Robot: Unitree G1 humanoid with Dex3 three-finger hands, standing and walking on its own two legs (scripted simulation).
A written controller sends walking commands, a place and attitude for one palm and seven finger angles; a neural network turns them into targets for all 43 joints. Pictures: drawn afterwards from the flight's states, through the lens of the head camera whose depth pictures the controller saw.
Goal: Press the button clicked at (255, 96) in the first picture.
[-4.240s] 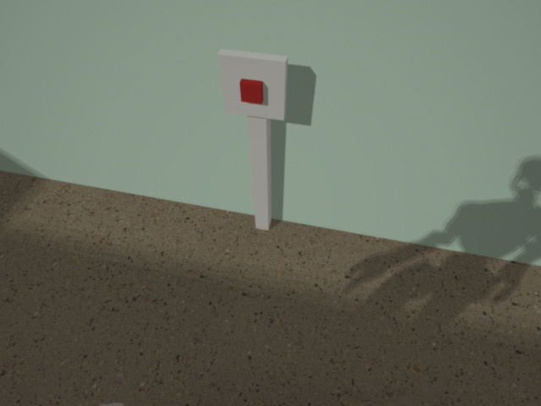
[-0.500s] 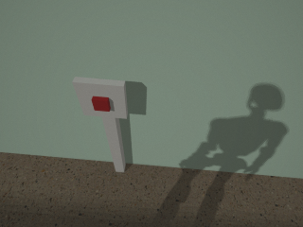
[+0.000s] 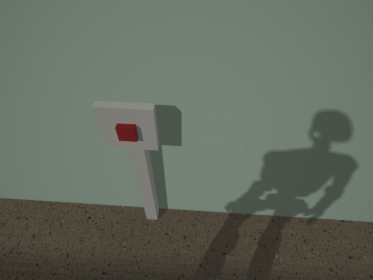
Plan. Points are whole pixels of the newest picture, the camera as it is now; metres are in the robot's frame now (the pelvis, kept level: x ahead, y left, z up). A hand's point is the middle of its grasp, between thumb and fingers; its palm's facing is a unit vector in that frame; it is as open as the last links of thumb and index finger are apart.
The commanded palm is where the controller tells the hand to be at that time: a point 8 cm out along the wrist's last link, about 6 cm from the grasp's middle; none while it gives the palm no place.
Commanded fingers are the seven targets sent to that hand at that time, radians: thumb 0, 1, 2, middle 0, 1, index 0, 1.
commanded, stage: look again from close up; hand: left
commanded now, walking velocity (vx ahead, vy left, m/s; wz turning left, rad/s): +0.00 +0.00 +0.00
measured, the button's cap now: (127, 132) +0.54 +0.22 -0.03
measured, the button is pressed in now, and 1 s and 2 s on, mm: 0 0 0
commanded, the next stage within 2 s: shuffle to correct the standing spot in 0.20 s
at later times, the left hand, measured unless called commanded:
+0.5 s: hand out of the picture -0.04 +0.16 -0.18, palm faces +0.05 -0.99 -0.15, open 7.4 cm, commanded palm none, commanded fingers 0.00 0.90 0.90 -0.20 -0.30 -0.20 -0.30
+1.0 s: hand out of the picture +0.06 +0.17 -0.18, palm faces +0.05 -0.98 -0.21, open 7.3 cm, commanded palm none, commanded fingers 0.00 0.90 0.90 -0.20 -0.30 -0.20 -0.30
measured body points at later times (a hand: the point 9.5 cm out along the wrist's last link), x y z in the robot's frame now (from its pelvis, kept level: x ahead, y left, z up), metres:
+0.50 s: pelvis +0.00 +0.00 +0.00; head -0.01 +0.01 +0.45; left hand -0.04 +0.21 -0.17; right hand -0.02 -0.22 -0.16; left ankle +0.00 +0.10 -0.74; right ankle +0.01 -0.14 -0.74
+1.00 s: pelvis +0.05 +0.00 +0.00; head +0.08 +0.00 +0.45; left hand +0.06 +0.23 -0.16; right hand +0.03 -0.20 -0.16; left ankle +0.00 +0.10 -0.74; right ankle +0.03 -0.11 -0.74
